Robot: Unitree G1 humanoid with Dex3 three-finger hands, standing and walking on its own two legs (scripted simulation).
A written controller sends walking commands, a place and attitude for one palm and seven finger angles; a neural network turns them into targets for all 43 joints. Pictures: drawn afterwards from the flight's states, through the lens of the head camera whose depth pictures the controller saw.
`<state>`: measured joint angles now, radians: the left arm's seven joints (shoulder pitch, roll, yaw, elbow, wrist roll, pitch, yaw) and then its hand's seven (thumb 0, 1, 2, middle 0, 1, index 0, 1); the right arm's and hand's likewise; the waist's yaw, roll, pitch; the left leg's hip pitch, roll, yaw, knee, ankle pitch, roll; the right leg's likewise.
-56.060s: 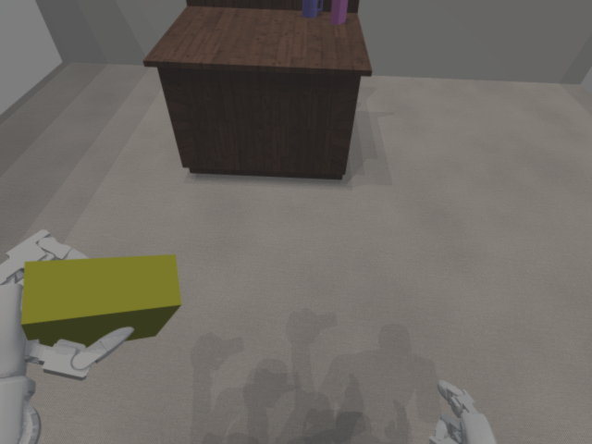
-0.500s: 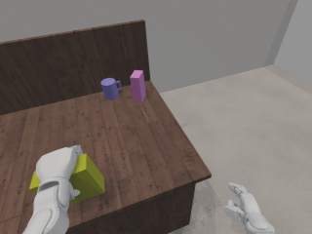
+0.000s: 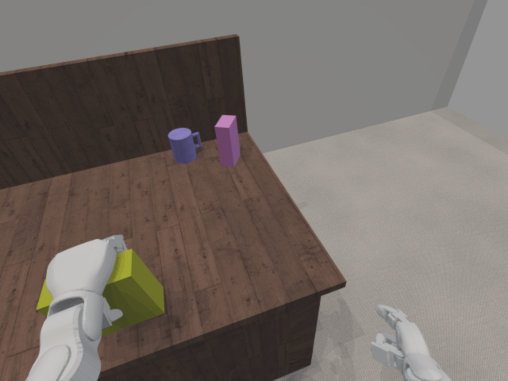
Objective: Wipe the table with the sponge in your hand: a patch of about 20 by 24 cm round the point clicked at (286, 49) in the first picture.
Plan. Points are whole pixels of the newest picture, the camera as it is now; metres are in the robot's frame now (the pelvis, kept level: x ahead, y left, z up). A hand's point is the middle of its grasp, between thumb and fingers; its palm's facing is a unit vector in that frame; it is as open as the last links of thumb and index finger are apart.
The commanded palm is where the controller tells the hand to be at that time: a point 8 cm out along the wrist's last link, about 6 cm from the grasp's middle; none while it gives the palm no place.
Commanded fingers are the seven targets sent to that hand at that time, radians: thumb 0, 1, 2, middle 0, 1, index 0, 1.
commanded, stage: bring the sponge back beside the body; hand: left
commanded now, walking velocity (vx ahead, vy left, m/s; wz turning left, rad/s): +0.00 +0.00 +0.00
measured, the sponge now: (114, 302) +0.21 +0.28 +0.02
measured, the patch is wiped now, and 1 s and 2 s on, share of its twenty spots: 1.00 1.00 1.00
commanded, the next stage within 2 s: step back with the hand held close in 1.26 s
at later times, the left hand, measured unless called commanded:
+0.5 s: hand (92, 285) +0.21 +0.28 +0.09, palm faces +0.05 -0.14 -0.99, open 9.3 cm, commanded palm +0.17 +0.28 +0.16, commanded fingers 0.00 0.10 1.30 -1.20 -1.60 -1.20 -1.60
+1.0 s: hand (70, 290) +0.18 +0.29 +0.11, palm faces +0.09 -0.15 -0.99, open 9.3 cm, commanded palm +0.15 +0.29 +0.18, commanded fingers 0.00 0.10 1.30 -1.20 -1.60 -1.20 -1.60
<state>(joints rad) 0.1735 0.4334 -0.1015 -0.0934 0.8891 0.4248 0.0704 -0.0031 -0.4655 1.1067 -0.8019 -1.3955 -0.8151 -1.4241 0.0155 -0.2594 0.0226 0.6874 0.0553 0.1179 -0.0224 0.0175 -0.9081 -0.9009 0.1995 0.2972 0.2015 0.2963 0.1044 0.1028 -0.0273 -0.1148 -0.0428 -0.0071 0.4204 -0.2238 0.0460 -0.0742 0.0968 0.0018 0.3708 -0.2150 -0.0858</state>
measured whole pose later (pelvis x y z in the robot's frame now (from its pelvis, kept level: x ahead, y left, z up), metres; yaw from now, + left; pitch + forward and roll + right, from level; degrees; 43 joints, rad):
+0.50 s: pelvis +0.00 +0.00 +0.00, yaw +0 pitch -5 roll +0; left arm 0.20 0.47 -0.09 -0.19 0.88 0.43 0.01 0.00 -0.46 1.10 -0.80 -1.39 -0.81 -1.42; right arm -0.02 -0.25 0.04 0.67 0.05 0.11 -0.02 0.02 -0.91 -0.90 0.20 0.30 0.20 0.30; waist 0.12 0.11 -0.01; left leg -0.10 -0.05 -0.01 0.41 -0.21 0.05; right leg -0.06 0.09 0.00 0.36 -0.20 -0.08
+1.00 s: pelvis -0.01 +0.01 +0.00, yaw +0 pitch -6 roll -1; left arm 0.29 0.51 -0.03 -0.34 0.84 0.45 -0.02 0.00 -0.46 1.10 -0.80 -1.39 -0.81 -1.42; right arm -0.02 -0.25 0.05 0.66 0.05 0.12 -0.02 0.02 -0.91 -0.90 0.20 0.30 0.20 0.30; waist 0.13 0.11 -0.01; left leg -0.11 -0.05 0.00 0.43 -0.22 0.06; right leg -0.06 0.09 0.01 0.37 -0.21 -0.07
